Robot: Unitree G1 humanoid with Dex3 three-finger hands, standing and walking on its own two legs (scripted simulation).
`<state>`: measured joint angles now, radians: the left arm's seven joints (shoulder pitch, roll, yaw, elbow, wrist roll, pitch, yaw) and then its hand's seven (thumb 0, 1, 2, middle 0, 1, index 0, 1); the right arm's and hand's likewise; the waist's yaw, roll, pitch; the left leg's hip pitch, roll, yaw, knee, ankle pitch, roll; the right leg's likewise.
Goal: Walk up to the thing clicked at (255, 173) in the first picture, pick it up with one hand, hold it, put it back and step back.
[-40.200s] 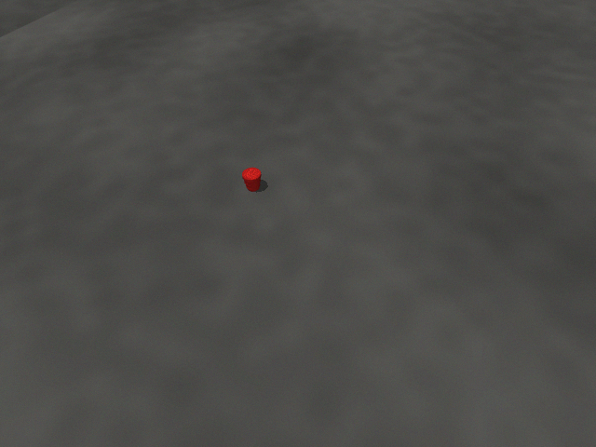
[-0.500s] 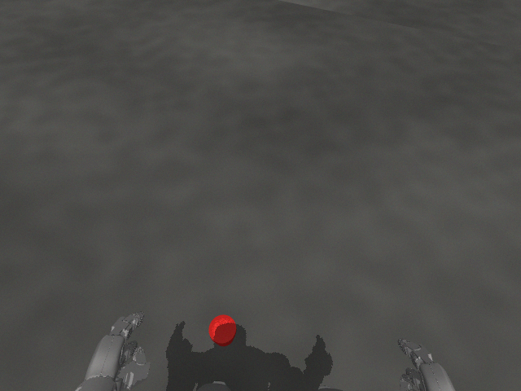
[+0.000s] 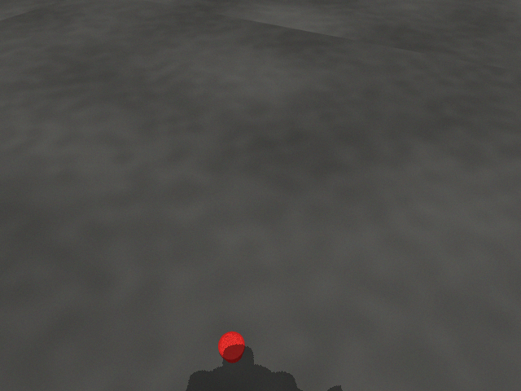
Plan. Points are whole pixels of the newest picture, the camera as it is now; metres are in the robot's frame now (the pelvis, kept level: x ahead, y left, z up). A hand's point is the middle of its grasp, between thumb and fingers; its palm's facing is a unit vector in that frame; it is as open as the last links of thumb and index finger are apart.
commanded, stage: stand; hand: left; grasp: from above
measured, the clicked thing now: (232, 349) +0.41 +0.14 -0.72
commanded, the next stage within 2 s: step back in 1.92 s
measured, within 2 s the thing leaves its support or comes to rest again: neither
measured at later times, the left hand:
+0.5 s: hand out of the picture +0.04 +0.23 -0.15, palm faces +0.03 -0.94 -0.34, open 7.4 cm
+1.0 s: hand out of the picture +0.08 +0.23 -0.14, palm faces +0.03 -0.94 -0.34, open 7.3 cm
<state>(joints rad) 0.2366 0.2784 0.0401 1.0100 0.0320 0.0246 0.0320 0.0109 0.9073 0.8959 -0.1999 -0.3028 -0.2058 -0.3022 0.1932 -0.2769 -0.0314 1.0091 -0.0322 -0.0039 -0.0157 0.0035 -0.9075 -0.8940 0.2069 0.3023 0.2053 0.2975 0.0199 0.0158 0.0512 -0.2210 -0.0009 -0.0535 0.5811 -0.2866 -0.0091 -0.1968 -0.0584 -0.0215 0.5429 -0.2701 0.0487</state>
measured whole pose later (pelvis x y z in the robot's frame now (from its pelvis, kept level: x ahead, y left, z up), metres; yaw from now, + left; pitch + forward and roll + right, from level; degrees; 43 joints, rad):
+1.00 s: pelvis +0.01 -0.02 +0.01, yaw +0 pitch -4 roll +0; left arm 0.11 0.31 0.04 1.15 0.02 0.00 0.01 0.01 0.91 0.90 -0.20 -0.30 -0.21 -0.30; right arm 0.13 -0.32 0.00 1.12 -0.02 -0.01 -0.01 0.00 -0.91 -0.89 0.21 0.30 0.21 0.30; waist 0.01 0.02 0.06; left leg -0.11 0.02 -0.06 0.37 -0.19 -0.03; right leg -0.10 -0.04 -0.03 0.36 -0.19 0.03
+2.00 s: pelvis +0.01 -0.02 +0.01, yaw +0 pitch -3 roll -1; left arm 0.09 0.33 0.05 1.10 -0.01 0.00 0.00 0.01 0.91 0.90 -0.20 -0.30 -0.21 -0.30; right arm 0.09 -0.36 -0.01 1.09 0.00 0.01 0.01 0.00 -0.91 -0.89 0.21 0.30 0.21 0.30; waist -0.01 0.03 0.10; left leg -0.18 0.03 -0.07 0.44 -0.21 -0.04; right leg -0.16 -0.03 -0.04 0.41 -0.21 0.01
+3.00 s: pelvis -0.21 +0.03 +0.00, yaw -2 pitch -2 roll +0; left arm 0.14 0.35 0.07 0.77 0.03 0.05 0.02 0.01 0.90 0.90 -0.20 -0.30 -0.21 -0.30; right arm 0.18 -0.42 -0.04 0.88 0.00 0.03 -0.02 0.00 -0.91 -0.89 0.21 0.30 0.20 0.30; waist 0.00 0.01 0.18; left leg -0.29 -0.06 -0.08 0.80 -0.47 -0.02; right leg -0.35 -0.01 -0.02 0.59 -0.22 -0.02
